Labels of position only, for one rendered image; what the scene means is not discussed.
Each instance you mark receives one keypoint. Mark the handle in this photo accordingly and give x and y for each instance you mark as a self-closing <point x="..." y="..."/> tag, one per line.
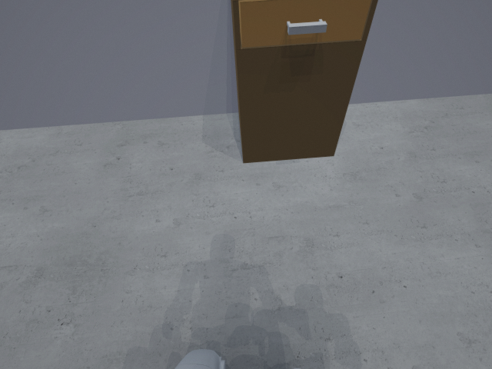
<point x="306" y="27"/>

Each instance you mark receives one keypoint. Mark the robot left thigh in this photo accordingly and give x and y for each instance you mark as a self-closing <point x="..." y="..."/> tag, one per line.
<point x="201" y="359"/>

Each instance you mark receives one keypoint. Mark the drawer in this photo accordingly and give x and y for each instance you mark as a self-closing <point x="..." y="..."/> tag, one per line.
<point x="264" y="22"/>

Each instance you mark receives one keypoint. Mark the cabinet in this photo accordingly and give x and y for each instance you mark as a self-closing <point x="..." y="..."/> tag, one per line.
<point x="292" y="99"/>

